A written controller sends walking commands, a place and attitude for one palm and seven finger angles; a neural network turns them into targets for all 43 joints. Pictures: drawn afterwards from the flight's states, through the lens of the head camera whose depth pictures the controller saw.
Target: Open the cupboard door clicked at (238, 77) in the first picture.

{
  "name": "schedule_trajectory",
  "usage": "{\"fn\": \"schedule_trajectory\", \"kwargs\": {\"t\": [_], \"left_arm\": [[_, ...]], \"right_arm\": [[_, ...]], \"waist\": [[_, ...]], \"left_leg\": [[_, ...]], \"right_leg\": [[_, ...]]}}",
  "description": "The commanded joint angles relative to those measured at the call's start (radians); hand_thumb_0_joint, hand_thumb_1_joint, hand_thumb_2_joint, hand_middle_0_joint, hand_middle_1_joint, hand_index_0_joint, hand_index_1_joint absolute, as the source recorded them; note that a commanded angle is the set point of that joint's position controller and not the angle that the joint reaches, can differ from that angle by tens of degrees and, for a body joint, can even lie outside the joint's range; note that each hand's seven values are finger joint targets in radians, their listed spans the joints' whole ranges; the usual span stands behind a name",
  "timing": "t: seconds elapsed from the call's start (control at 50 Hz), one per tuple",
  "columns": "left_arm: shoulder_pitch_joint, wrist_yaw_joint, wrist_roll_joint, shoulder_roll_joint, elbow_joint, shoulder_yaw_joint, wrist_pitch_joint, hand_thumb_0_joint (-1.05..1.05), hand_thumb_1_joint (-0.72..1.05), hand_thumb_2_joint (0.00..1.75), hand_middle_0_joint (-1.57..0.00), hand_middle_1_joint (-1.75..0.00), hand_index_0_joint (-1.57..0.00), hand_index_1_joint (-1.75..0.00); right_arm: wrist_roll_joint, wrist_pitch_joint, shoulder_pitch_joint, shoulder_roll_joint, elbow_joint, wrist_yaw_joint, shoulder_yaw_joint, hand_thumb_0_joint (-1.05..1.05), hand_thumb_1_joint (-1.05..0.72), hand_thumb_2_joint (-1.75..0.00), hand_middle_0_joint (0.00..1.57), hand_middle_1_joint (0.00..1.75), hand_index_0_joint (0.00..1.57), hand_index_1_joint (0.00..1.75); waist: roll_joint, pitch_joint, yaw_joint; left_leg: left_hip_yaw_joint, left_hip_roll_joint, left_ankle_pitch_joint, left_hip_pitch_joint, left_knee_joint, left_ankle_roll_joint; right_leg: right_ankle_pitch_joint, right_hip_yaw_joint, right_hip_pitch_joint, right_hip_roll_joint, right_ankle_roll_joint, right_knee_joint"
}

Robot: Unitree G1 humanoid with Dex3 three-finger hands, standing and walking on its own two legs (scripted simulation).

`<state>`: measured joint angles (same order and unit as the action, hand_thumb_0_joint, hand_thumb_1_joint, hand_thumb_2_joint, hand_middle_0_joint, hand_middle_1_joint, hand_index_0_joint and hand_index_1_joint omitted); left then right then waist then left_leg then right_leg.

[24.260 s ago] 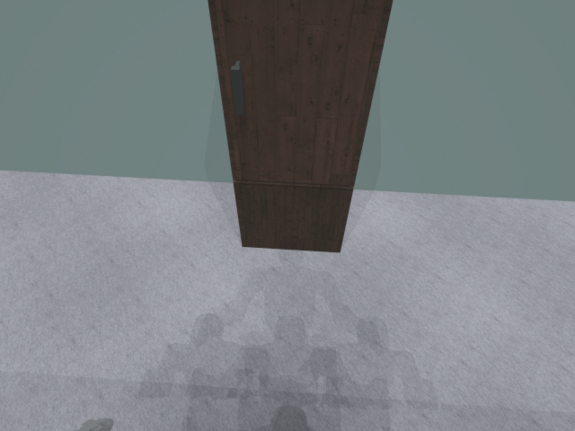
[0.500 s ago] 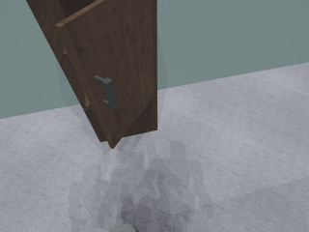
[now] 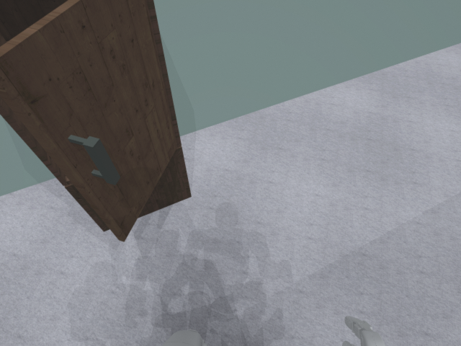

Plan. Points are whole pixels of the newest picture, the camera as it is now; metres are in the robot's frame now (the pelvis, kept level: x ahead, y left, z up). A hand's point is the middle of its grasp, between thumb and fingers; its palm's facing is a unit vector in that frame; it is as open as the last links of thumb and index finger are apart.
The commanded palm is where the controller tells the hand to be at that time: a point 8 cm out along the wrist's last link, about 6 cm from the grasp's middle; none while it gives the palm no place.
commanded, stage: walk to a spot facing it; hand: left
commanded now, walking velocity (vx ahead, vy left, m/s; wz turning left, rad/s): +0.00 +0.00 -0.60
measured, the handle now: (94, 160) +0.42 +0.32 +0.02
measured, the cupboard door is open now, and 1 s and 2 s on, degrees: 46 46 46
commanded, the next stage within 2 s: none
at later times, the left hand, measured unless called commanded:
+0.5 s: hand (169, 309) +0.19 +0.15 -0.16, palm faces -0.32 -0.90 -0.29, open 7.4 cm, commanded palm none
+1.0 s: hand (205, 271) +0.27 +0.09 -0.17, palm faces -0.55 -0.82 -0.13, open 7.4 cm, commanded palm none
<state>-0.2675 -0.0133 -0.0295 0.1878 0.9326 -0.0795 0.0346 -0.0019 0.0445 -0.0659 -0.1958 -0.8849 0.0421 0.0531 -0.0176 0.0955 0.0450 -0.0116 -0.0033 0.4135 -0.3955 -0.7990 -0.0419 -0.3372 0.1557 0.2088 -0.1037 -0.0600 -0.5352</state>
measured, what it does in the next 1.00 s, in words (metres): walks ahead, turning right: left foot, then right foot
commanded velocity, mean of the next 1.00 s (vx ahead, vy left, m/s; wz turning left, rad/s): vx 0.15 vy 0.00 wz -0.60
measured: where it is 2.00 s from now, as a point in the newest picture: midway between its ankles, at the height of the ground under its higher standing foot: (332, 291)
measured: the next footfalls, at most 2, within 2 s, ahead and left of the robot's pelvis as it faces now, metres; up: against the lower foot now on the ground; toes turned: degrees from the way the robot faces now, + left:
left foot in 0.04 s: +0.05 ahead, +0.13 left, +0.00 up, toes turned -2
right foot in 0.40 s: +0.02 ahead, -0.13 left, +0.00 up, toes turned -19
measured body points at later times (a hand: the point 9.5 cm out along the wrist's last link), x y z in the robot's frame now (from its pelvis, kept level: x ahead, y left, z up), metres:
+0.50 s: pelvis +0.01 -0.02 -0.01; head +0.07 -0.06 +0.43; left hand +0.21 +0.19 -0.13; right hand -0.06 -0.29 -0.17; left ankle +0.00 +0.13 -0.68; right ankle -0.01 -0.12 -0.73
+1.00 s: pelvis +0.11 -0.03 +0.01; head +0.16 -0.03 +0.45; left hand +0.30 +0.13 -0.15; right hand -0.03 -0.22 -0.13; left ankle +0.09 +0.09 -0.73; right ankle +0.05 -0.16 -0.64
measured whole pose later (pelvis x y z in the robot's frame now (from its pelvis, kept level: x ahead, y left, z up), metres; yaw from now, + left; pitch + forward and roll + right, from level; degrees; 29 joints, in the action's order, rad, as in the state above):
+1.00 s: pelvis +0.11 -0.03 +0.01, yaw -36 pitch +2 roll -2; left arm -0.20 0.06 -0.03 0.22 0.95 -0.09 0.03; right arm -0.03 -0.06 -0.38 -0.15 -0.94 0.04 0.00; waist -0.03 0.07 0.00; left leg 0.21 -0.07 0.35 -0.08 -0.41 0.01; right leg -0.25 -0.04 0.63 0.04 0.01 -1.15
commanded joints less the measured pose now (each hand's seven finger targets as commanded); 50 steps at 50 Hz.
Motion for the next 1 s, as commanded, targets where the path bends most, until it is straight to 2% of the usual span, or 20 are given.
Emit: {"fn": "schedule_trajectory", "kwargs": {"t": [0.0,0.02,0.04,0.06,0.14,0.28,0.34,0.36,0.38,0.4,0.48,0.66,0.72,0.74,0.76,0.78,0.8,0.84,0.88,0.98], "left_arm": [[0.031,-0.011,0.016,0.162,-0.093,-0.043,-0.010,0.00,0.90,0.90,-0.20,-0.30,-0.20,-0.30],[-0.008,0.002,0.022,0.111,-0.107,-0.031,-0.012,0.00,0.90,0.90,-0.20,-0.30,-0.20,-0.30],[-0.009,0.009,0.009,0.121,-0.122,-0.028,-0.015,0.00,0.90,0.90,-0.20,-0.30,-0.20,-0.30],[0.053,0.014,-0.005,0.136,-0.111,-0.033,-0.009,0.00,0.90,0.90,-0.20,-0.30,-0.20,-0.30],[0.071,0.044,0.006,0.100,-0.108,-0.026,0.003,0.00,0.90,0.90,-0.20,-0.30,-0.20,-0.30],[0.151,0.055,0.007,0.082,-0.137,-0.010,0.005,0.00,0.90,0.90,-0.20,-0.30,-0.20,-0.30],[0.078,0.050,0.008,0.112,-0.116,-0.019,-0.004,0.00,0.90,0.90,-0.20,-0.30,-0.20,-0.30],[0.004,0.043,0.004,0.164,-0.096,-0.028,-0.012,0.00,0.90,0.90,-0.20,-0.30,-0.20,-0.30],[-0.041,0.025,-0.006,0.294,-0.085,-0.053,-0.025,0.00,0.90,0.90,-0.20,-0.30,-0.20,-0.30],[-0.079,0.012,0.012,0.330,-0.074,-0.051,-0.017,0.00,0.90,0.90,-0.20,-0.30,-0.20,-0.30],[0.097,-0.012,0.008,0.212,-0.123,-0.029,-0.009,0.00,0.90,0.90,-0.20,-0.30,-0.20,-0.30],[0.051,0.014,0.000,0.228,-0.094,-0.042,-0.032,0.00,0.90,0.90,-0.20,-0.30,-0.20,-0.30],[0.098,0.023,0.008,0.197,-0.096,-0.041,-0.035,0.00,0.90,0.90,-0.20,-0.30,-0.20,-0.30],[0.119,0.029,0.012,0.146,-0.115,-0.030,-0.035,0.00,0.90,0.90,-0.20,-0.30,-0.20,-0.30],[0.123,0.042,0.019,0.068,-0.146,-0.014,-0.036,0.00,0.90,0.90,-0.20,-0.30,-0.20,-0.30],[0.220,0.051,0.004,0.100,-0.187,-0.019,-0.048,0.00,0.90,0.90,-0.20,-0.30,-0.20,-0.30],[0.250,0.058,-0.012,0.108,-0.172,-0.027,-0.052,0.00,0.90,0.90,-0.20,-0.30,-0.20,-0.30],[0.185,0.073,-0.012,0.086,-0.128,-0.024,-0.049,0.00,0.90,0.90,-0.20,-0.30,-0.20,-0.30],[0.150,0.077,-0.004,0.046,-0.101,-0.011,-0.039,0.00,0.90,0.90,-0.20,-0.30,-0.20,-0.30],[0.223,0.080,0.001,0.005,-0.101,0.007,-0.029,0.00,0.90,0.90,-0.20,-0.30,-0.20,-0.30]], "right_arm": [[-0.009,-0.046,-0.183,-0.146,0.040,0.015,0.029,0.00,-0.90,-0.90,0.20,0.30,0.20,0.30],[-0.019,-0.052,-0.216,-0.237,0.045,0.015,0.046,0.00,-0.90,-0.90,0.20,0.30,0.20,0.30],[-0.024,-0.043,-0.235,-0.252,0.060,0.018,0.037,0.00,-0.90,-0.90,0.20,0.30,0.20,0.30],[-0.032,-0.047,-0.228,-0.220,0.056,0.022,0.028,0.00,-0.90,-0.90,0.20,0.30,0.20,0.30],[-0.032,-0.051,-0.164,-0.173,0.080,0.019,0.015,0.00,-0.90,-0.90,0.20,0.30,0.20,0.30],[-0.034,-0.043,-0.216,-0.211,0.047,0.003,0.037,0.00,-0.90,-0.90,0.20,0.30,0.20,0.30],[-0.029,-0.037,-0.191,-0.223,0.049,-0.004,0.044,0.00,-0.90,-0.90,0.20,0.30,0.20,0.30],[-0.021,-0.035,-0.183,-0.202,0.056,-0.011,0.041,0.00,-0.90,-0.90,0.20,0.30,0.20,0.30],[-0.011,-0.030,-0.177,-0.111,0.096,-0.018,0.020,0.00,-0.90,-0.90,0.20,0.30,0.20,0.30],[-0.013,-0.015,-0.139,-0.148,0.111,-0.010,0.021,0.00,-0.90,-0.90,0.20,0.30,0.20,0.30],[-0.013,-0.006,-0.149,-0.127,0.056,-0.011,0.023,0.00,-0.90,-0.90,0.20,0.30,0.20,0.30],[-0.017,-0.040,-0.130,-0.101,0.078,-0.032,0.023,0.00,-0.90,-0.90,0.20,0.30,0.20,0.30],[-0.016,-0.067,-0.259,-0.099,0.037,-0.025,0.019,0.00,-0.90,-0.90,0.20,0.30,0.20,0.30],[-0.022,-0.079,-0.359,-0.152,0.008,-0.012,0.028,0.00,-0.90,-0.90,0.20,0.30,0.20,0.30],[-0.044,-0.084,-0.443,-0.265,-0.009,-0.005,0.051,0.00,-0.90,-0.90,0.20,0.30,0.20,0.30],[-0.040,-0.084,-0.467,-0.276,-0.005,0.001,0.049,0.00,-0.90,-0.90,0.20,0.30,0.20,0.30],[-0.042,-0.089,-0.434,-0.220,-0.002,-0.007,0.035,0.00,-0.90,-0.90,0.20,0.30,0.20,0.30],[-0.034,-0.101,-0.345,-0.143,0.013,-0.007,0.008,0.00,-0.90,-0.90,0.20,0.30,0.20,0.30],[-0.027,-0.114,-0.377,-0.108,-0.010,0.001,-0.006,0.00,-0.90,-0.90,0.20,0.30,0.20,0.30],[-0.027,-0.120,-0.469,-0.098,-0.072,0.006,-0.014,0.00,-0.90,-0.90,0.20,0.30,0.20,0.30]], "waist": [[0.037,-0.190,-0.095],[0.323,-0.230,-0.084],[0.286,-0.179,-0.078],[0.206,-0.129,-0.089],[0.186,-0.129,-0.045],[0.227,-0.125,-0.079],[0.194,-0.149,-0.027],[0.065,-0.173,0.012],[-0.317,-0.183,0.032],[-0.288,-0.191,0.066],[-0.147,-0.148,-0.032],[-0.132,-0.082,-0.013],[-0.090,-0.095,-0.085],[0.060,-0.110,-0.134],[0.378,-0.112,-0.167],[0.274,-0.043,-0.185],[0.159,0.018,-0.160],[0.135,0.022,-0.091],[0.164,-0.023,-0.078],[0.161,-0.018,-0.091]], "left_leg": [[-0.111,-0.128,-0.317,0.348,0.414,0.049],[-0.365,-0.399,-0.582,0.488,0.429,0.167],[-0.429,-0.519,-0.598,0.377,0.452,0.268],[-0.388,-0.460,-0.648,0.318,0.462,0.254],[-0.068,-0.302,-0.783,0.316,0.401,0.185],[0.044,-0.320,-0.656,0.259,0.370,0.166],[0.088,-0.309,-0.536,0.178,0.248,0.101],[0.135,-0.263,-0.398,0.072,0.099,0.048],[0.223,-0.098,0.140,-0.191,-0.168,-0.021],[0.067,-0.078,0.259,-0.198,-0.319,-0.016],[0.010,-0.102,0.026,-0.171,-0.379,-0.027],[0.056,-0.033,0.054,-0.045,0.014,-0.010],[0.076,-0.010,-0.060,0.257,0.313,0.002],[-0.036,-0.116,0.037,0.445,0.451,0.039],[-0.415,-0.415,0.251,0.562,0.583,0.137],[-0.519,-0.544,0.262,0.460,0.654,0.217],[-0.451,-0.481,0.180,0.361,0.658,0.192],[-0.187,-0.374,-0.125,0.334,0.605,0.128],[0.009,-0.305,-0.521,0.404,0.534,0.084],[0.152,-0.296,-0.722,0.444,0.513,0.093]], "right_leg": [[0.499,0.162,0.126,0.132,-0.013,-0.108],[-0.122,0.000,0.312,0.017,0.056,-0.321],[-0.332,-0.080,0.349,0.047,0.083,-0.517],[-0.284,-0.068,0.372,0.069,0.096,-0.627],[-0.135,-0.147,0.367,0.127,0.118,-0.636],[-0.088,-0.246,0.190,0.114,0.090,-0.262],[0.078,-0.256,-0.003,0.101,0.062,-0.042],[0.234,-0.179,-0.162,0.161,0.035,0.081],[0.514,0.219,-0.295,0.451,-0.076,0.181],[0.571,0.270,-0.203,0.516,-0.158,0.181],[0.458,0.105,-0.090,0.343,-0.124,0.149],[-0.125,0.242,-0.002,0.299,-0.152,0.269],[-0.180,0.197,0.188,0.215,-0.088,0.170],[-0.226,0.114,0.359,0.135,-0.039,0.035],[-0.283,-0.085,0.580,-0.007,0.028,-0.299],[-0.245,-0.111,0.632,0.094,0.040,-0.473],[-0.141,-0.095,0.606,0.122,0.048,-0.585],[0.014,-0.136,0.581,0.170,0.065,-0.667],[0.085,-0.174,0.576,0.167,0.073,-0.686],[0.158,-0.238,0.569,0.166,0.064,-0.550]]}}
